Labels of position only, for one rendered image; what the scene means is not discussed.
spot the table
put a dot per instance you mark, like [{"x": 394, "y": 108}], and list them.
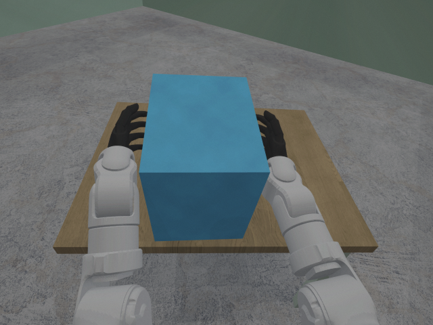
[{"x": 263, "y": 235}]

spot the left robot forearm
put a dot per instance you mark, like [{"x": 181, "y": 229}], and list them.
[{"x": 113, "y": 240}]

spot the robot right upper arm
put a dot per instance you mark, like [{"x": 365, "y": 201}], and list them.
[{"x": 340, "y": 300}]

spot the robot right hand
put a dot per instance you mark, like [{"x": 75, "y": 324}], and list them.
[{"x": 273, "y": 142}]

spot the right robot forearm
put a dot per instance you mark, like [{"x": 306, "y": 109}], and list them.
[{"x": 313, "y": 253}]

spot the carton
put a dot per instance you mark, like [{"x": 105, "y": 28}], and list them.
[{"x": 203, "y": 164}]

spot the robot left upper arm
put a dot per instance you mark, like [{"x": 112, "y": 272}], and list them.
[{"x": 115, "y": 305}]

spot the robot left hand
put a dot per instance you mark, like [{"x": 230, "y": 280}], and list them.
[{"x": 121, "y": 135}]

